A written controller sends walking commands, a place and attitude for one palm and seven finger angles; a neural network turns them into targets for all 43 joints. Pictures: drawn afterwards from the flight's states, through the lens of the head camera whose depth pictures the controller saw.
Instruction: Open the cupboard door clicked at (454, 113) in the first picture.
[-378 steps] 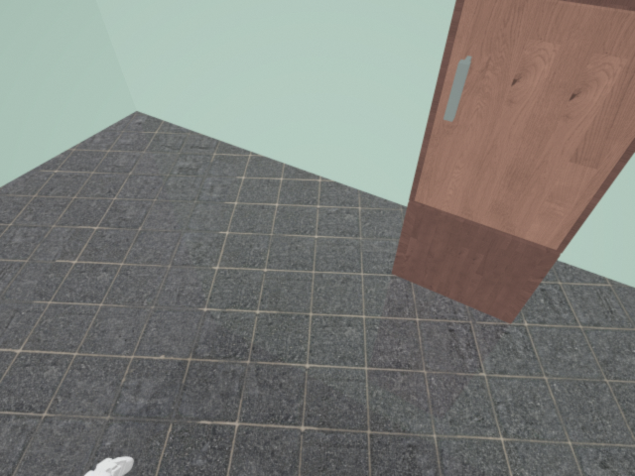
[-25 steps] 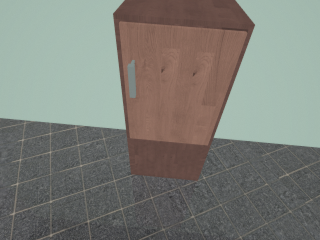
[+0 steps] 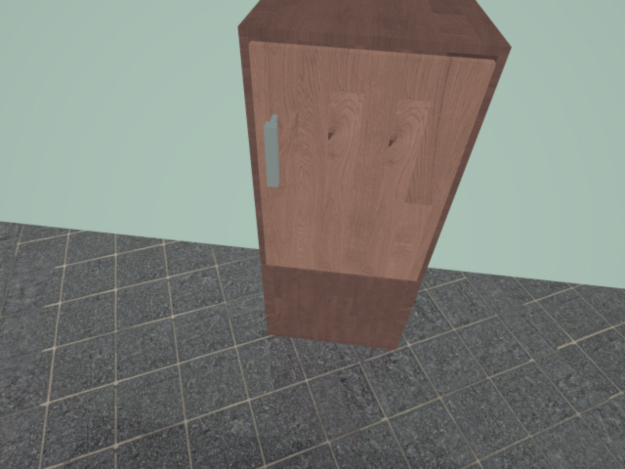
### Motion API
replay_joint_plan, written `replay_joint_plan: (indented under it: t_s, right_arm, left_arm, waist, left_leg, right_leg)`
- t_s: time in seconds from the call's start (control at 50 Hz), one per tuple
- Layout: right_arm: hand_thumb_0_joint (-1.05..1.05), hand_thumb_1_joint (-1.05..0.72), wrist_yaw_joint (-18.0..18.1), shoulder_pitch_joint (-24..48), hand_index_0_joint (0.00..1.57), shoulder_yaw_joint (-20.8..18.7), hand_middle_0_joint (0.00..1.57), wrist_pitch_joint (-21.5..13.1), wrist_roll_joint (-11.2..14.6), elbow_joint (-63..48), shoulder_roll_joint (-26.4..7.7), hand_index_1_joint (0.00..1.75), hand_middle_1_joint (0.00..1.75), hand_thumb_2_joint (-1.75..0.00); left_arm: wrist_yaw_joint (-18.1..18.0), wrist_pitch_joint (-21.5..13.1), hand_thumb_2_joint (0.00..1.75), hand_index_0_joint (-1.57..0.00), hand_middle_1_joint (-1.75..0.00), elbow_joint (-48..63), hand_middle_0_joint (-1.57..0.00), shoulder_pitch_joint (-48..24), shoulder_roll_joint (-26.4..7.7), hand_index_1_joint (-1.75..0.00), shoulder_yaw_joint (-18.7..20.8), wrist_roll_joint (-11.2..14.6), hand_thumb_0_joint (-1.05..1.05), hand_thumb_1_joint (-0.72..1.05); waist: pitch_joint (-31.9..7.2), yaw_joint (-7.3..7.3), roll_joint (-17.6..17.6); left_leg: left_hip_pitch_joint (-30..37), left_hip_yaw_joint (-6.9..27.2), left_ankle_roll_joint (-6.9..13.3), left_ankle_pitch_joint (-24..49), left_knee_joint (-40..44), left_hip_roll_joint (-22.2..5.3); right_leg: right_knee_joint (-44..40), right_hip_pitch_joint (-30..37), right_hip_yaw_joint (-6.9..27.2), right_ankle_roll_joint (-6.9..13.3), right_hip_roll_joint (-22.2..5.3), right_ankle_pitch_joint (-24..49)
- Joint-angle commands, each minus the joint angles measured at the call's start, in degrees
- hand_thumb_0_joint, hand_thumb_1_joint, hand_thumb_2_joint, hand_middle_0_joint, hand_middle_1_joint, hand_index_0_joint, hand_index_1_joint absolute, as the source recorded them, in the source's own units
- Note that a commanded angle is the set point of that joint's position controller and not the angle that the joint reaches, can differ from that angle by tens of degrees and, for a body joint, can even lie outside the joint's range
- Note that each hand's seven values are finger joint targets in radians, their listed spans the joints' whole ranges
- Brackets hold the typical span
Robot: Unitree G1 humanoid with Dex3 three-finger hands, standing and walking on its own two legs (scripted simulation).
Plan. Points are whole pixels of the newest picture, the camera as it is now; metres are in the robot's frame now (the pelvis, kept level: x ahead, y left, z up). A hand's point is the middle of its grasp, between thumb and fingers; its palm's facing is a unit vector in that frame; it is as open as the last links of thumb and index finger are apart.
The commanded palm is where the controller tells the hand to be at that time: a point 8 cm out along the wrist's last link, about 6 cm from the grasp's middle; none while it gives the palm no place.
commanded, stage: shuffle to correct the standing spot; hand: left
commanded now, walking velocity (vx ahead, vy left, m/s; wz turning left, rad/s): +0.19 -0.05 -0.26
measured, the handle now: (273, 151) +0.69 +0.13 +0.05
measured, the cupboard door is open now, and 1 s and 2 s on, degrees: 0 0 0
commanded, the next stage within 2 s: come to a stop and stand still in 0.78 s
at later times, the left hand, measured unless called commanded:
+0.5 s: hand out of the picture +0.10 +0.16 -0.16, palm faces -0.05 -0.97 -0.25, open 7.3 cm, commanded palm none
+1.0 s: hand out of the picture +0.12 +0.13 -0.18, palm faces -0.05 -0.99 -0.14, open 7.4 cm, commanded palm none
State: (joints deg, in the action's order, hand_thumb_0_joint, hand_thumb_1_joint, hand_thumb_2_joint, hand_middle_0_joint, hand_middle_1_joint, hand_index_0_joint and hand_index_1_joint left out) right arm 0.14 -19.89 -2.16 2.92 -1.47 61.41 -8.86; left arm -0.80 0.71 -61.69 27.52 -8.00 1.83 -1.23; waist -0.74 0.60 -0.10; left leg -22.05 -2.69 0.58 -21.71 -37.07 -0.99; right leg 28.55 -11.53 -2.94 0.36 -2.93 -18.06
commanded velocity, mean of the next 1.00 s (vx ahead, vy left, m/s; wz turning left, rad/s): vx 0.14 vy -0.04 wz -0.02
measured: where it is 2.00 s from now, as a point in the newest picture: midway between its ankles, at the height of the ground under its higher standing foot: outside the picture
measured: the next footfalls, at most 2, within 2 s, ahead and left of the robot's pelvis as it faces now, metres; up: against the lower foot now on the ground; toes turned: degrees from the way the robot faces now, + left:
right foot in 0.46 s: +0.09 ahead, -0.14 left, +0.00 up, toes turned -13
left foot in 0.86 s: +0.24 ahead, +0.07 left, +0.00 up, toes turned +1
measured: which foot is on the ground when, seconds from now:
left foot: down 0.00-0.46, up 0.48-0.84, down 0.86-1.00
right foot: down 0.00-0.10, up 0.12-0.44, down 0.46-0.86, up 0.88-1.00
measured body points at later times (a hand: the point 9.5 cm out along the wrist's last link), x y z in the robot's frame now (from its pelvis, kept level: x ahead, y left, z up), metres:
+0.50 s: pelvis +0.03 -0.03 -0.01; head +0.03 -0.05 +0.44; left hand +0.11 +0.21 -0.14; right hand -0.04 -0.22 -0.18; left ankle +0.06 +0.10 -0.73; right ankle +0.06 -0.13 -0.74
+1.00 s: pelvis +0.14 -0.03 +0.00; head +0.15 -0.02 +0.45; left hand +0.13 +0.18 -0.17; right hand +0.16 -0.26 -0.15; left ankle +0.20 +0.07 -0.74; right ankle +0.11 -0.13 -0.69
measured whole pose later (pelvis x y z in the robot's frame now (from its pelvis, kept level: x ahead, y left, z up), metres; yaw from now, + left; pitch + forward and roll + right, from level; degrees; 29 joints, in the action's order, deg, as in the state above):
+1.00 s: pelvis +0.14 -0.03 +0.00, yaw -7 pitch -1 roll +1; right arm 1.7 -14.5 -2.2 -2.9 -1.5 57.9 -8.2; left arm -0.2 -0.3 -62.7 21.6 -7.0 2.2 -1.6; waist 1.3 0.6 2.5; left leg -15.6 -9.1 2.0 -11.0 -27.4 -0.9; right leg 55.4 -23.4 -3.7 0.6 -4.0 -21.0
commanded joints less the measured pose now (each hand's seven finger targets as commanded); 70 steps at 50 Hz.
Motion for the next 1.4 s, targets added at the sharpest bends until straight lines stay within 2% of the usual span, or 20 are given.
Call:
replay_joint_plan:
  t_s: [0.0, 0.04, 0.08, 0.1, 0.22, 0.32, 0.4, 0.42, 0.44, 0.46, 0.56, 0.7, 0.78, 0.8, 0.84, 0.88, 1.02, 1.1, 1.2, 1.38]
  right_arm:
    - [0.0, -0.9, -0.11, -1.57, 0.2, -1.73, 0.2, -2.48, 0.49, -4.31, -2.21, 0.3, 0.3, -0.9]
    - [0.0, -0.9, 0.07, -7.24, 0.2, -1.1, 0.2, -3.69, 0.76, -2.06, -1.27, 0.3, 0.3, -0.9]
    - [0.0, -0.9, 1.74, -14.37, 0.2, -3.12, 0.2, -4.78, -0.09, -0.34, -9.67, 0.3, 0.3, -0.9]
    - [0.0, -0.9, 2.48, -12.84, 0.2, -3.53, 0.2, -4.76, 0.06, -0.61, -11.52, 0.3, 0.3, -0.9]
    - [0.0, -0.9, 1.93, -2.13, 0.2, -1.69, 0.2, -6.62, 0.32, -2.4, -5.48, 0.3, 0.3, -0.9]
    - [0.0, -0.9, 1.45, -5.09, 0.2, -2.7, 0.2, -5.76, -0.38, -1.08, -6.39, 0.3, 0.3, -0.9]
    - [0.0, -0.9, 1.01, -3.95, 0.2, -2.77, 0.2, -4.56, -0.51, -0.88, -6.47, 0.3, 0.3, -0.9]
    - [0.0, -0.9, 0.68, -3.47, 0.2, -2.4, 0.2, -4.53, -0.29, -1.07, -4.48, 0.3, 0.3, -0.9]
    - [0.0, -0.9, 0.43, -2.89, 0.2, -1.32, 0.2, -4.48, 0.36, -2.43, -0.48, 0.3, 0.3, -0.9]
    - [0.0, -0.9, 0.01, 1.07, 0.2, -1.27, 0.2, -4.35, 0.01, -4.72, -1.34, 0.3, 0.3, -0.9]
    - [0.0, -0.9, -1.17, -1.88, 0.2, -1.94, 0.2, -3.18, -0.45, -2.98, -1.75, 0.3, 0.3, -0.9]
    - [0.0, -0.9, -1.29, 4.51, 0.2, -1.21, 0.2, -4.48, 0.0, -5.95, -0.6, 0.3, 0.3, -0.9]
    - [0.0, -0.9, -0.6, 0.14, 0.2, -0.9, 0.2, -5.8, 0.07, -4.35, -1.02, 0.3, 0.3, -0.9]
    - [0.0, -0.9, -0.11, -3.15, 0.2, -1.21, 0.2, -6.11, 0.05, -3.33, -3.12, 0.3, 0.3, -0.9]
    - [0.0, -0.9, 0.9, -11.84, 0.2, -3.16, 0.2, -5.86, -0.18, -2.19, -11.84, 0.3, 0.3, -0.9]
    - [0.0, -0.9, 1.18, -7.32, 0.2, -2.38, 0.2, -5.51, 0.08, -2.91, -8.88, 0.3, 0.3, -0.9]
    - [0.0, -0.9, 2.51, 3.62, 0.2, -0.55, 0.2, -5.45, 0.3, -4.28, -5.78, 0.3, 0.3, -0.9]
    - [0.0, -0.9, 2.25, 4.17, 0.2, -1.67, 0.2, -3.49, 0.45, -3.96, -7.18, 0.3, 0.3, -0.9]
    - [0.0, -0.9, 1.57, 3.2, 0.2, -1.38, 0.2, -1.07, 0.95, -3.95, -2.19, 0.3, 0.3, -0.9]
    - [0.0, -0.9, 1.03, 4.27, 0.2, -1.41, 0.2, -0.91, 0.86, -4.58, -2.92, 0.3, 0.3, -0.9]
  left_arm:
    - [-1.24, -1.58, 0.9, -0.2, -0.3, 3.74, -0.2, -5.8, -8.27, -0.3, 2.45, -0.39, 0.0, 0.9]
    - [-0.82, -1.15, 0.9, -0.2, -0.3, 3.65, -0.2, -5.08, -6.53, -0.3, 1.6, -0.56, 0.0, 0.9]
    - [0.12, -0.58, 0.9, -0.2, -0.3, 4.87, -0.2, -3.93, -1.46, -0.3, 1.14, -0.08, 0.0, 0.9]
    - [0.51, -0.43, 0.9, -0.2, -0.3, 6.52, -0.2, -6.73, -1.95, -0.3, 1.54, -0.55, 0.0, 0.9]
    - [1.59, -0.41, 0.9, -0.2, -0.3, 2.71, -0.2, -1.5, 0.55, -0.3, 1.42, -0.72, 0.0, 0.9]
    - [1.48, -0.85, 0.9, -0.2, -0.3, 5.56, -0.2, -8.16, 0.61, -0.3, 1.29, -0.35, 0.0, 0.9]
    - [1.08, -1.55, 0.9, -0.2, -0.3, 3.89, -0.2, -1.98, -0.8, -0.3, 1.86, -0.48, 0.0, 0.9]
    - [0.53, -1.94, 0.9, -0.2, -0.3, 2.7, -0.2, 1.73, -2.91, -0.3, 2.3, -0.5, 0.0, 0.9]
    - [-0.31, -2.47, 0.9, -0.2, -0.3, 2.01, -0.2, 5.3, -7.13, -0.3, 2.94, -0.83, 0.0, 0.9]
    - [-0.95, -2.57, 0.9, -0.2, -0.3, 2.2, -0.2, 6.27, -10.4, -0.3, 3.43, -0.09, 0.0, 0.9]
    - [-1.26, -4.33, 0.9, -0.2, -0.3, 5.03, -0.2, -6.7, -4.74, -0.3, 2.05, -0.13, 0.0, 0.9]
    - [-0.5, -4.76, 0.9, -0.2, -0.3, 1.94, -0.2, -0.64, -6.48, -0.3, 2.17, -0.52, 0.0, 0.9]
    - [-0.16, -3.97, 0.9, -0.2, -0.3, 0.93, -0.2, -1.12, -5.69, -0.3, 2.16, -0.23, 0.0, 0.9]
    - [0.07, -3.6, 0.9, -0.2, -0.3, 0.87, -0.2, -0.62, -4.01, -0.3, 1.78, -0.07, 0.0, 0.9]
    - [0.66, -3.43, 0.9, -0.2, -0.3, 3.67, -0.2, -2.02, -0.02, -0.3, 0.79, -0.08, 0.0, 0.9]
    - [0.84, -3.1, 0.9, -0.2, -0.3, 4.31, -0.2, -6.12, -1.52, -0.3, 1.11, -0.98, 0.0, 0.9]
    - [-0.44, -0.35, 0.9, -0.2, -0.3, 1.48, -0.2, -2.48, 0.71, -0.3, 0.01, -0.02, 0.0, 0.9]
    - [-0.66, -0.06, 0.9, -0.2, -0.3, 2.9, -0.2, -2.1, -2.79, -0.3, 0.98, -0.47, 0.0, 0.9]
    - [-1.59, -1.27, 0.9, -0.2, -0.3, 5.24, -0.2, -7.73, -9.63, -0.3, 1.83, -0.34, 0.0, 0.9]
    - [-2.09, -0.42, 0.9, -0.2, -0.3, 7.3, -0.2, -11.84, -11.76, -0.3, 3.46, -0.63, 0.0, 0.9]
  waist:
    - [7.68, -4.88, 10.02]
    - [9.15, -5.39, 2.41]
    - [10.28, -6.5, -19.53]
    - [12.95, -5.51, -14.34]
    - [7.07, 0.62, -6.55]
    - [6.69, -2.06, -6.38]
    - [3.59, 1.02, -1.47]
    - [2.65, 2.75, 3.35]
    - [2.47, 4.3, 16.05]
    - [4.58, 4.9, 17.12]
    - [7.01, -2.83, 7.31]
    - [5.62, 0.26, 4.61]
    - [4.13, -1.7, 2.92]
    - [3.11, -2.85, -1.21]
    - [0.92, -5.52, -18.83]
    - [5.06, -4.42, -8.52]
    - [0.5, 0.42, -3.99]
    - [1.36, 1.27, -3.28]
    - [-1.57, -0.07, 11.82]
    - [-2.67, 1.39, 7.83]
  left_leg:
    - [4.48, -0.61, 0.75, -2.26, -9.16, -2.65]
    - [14.74, -3.12, -0.03, -2.26, 7.42, -0.78]
    - [16.06, 25.42, 4.81, -27.81, 29.4, -19.59]
    - [9.3, 30.53, 8.51, -31.13, 34.78, -25.29]
    - [0.58, 9.53, 7.19, -9.13, 31.13, -15.07]
    - [3.67, 8.11, 8.68, -9.58, 29.63, -16.0]
    - [-1.67, 5.13, 5.98, -13.71, 20.2, -12.94]
    - [-7.74, 2.12, 4.06, -13.45, 12.18, -9.17]
    - [-18.93, -5.28, 1.1, -12.45, -4.27, -2.16]
    - [-21.8, -2.96, 1.15, -11.45, -16.39, -1.62]
    - [-13.51, -0.04, 0.08, 6.18, -24.19, -5.78]
    - [-8.01, -3.07, -0.38, 5.94, -4.89, -3.94]
    - [8.14, -5.26, -0.07, 9.75, 8.48, -1.58]
    - [15.37, -2.73, 0.49, 8.18, 11.43, -3.06]
    - [25.36, 25.93, 9.81, -1.62, 25.35, -22.95]
    - [14.7, 21.79, 11.35, -6.64, 27.56, -20.98]
    - [6.86, 2.24, 8.38, 38.09, 18.96, -15.48]
    - [3.67, 1.89, 4.94, 24.4, 12.48, -12.4]
    - [1.56, -0.83, -1.5, -8.06, -10.71, -1.56]
    - [0.3, 0.88, -2.71, -6.75, -7.88, -0.52]
  right_leg:
    - [-18.34, -16.91, 15.13, 7.86, -11.99, -20.3]
    - [-7.63, -22.11, 9.26, 5.48, -5.3, -20.02]
    - [19.94, -32.04, -1.58, 1.09, 4.51, -13.17]
    - [29.29, -31.92, 3.81, 1.45, 0.47, -8.2]
    - [29.55, -19.48, 1.24, -0.04, -2.52, 5.32]
    - [12.44, -13.55, -2.34, -0.22, -1.62, -0.26]
    - [-2.04, 3.97, -4.4, 0.1, 1.59, 1.7]
    - [-6.29, 11.22, -0.6, 1.4, -0.56, -1.76]
    - [-14.53, 17.29, 16.71, 5.77, -12.82, -15.45]
    - [-22.18, 11.62, 27.64, 9.94, -20.13, -24.35]
    - [-20.99, -2.63, 10.08, 8.19, -12.42, -6.42]
    - [-18.1, 2.85, 8.55, 10.18, -12.23, 4.46]
    - [-9.69, -2.66, 5.23, 7.63, -8.99, 3.52]
    - [-3.44, -7.33, 3.28, 6.04, -6.35, 1.2]
    - [22.88, -25.02, -4.82, 1.23, 2.28, -14.14]
    - [33.68, -25.05, 0.54, 1.89, -1.71, -9.68]
    - [13.42, -5.86, -0.04, -1.97, -1.63, 1.64]
    - [0.33, 0.25, 0.03, -1.6, -0.94, 11.25]
    - [-8.58, -0.43, 14.4, 9.99, -16.43, 37.51]
    - [-8.66, 5.61, 13.18, 12.04, -15.89, 31.27]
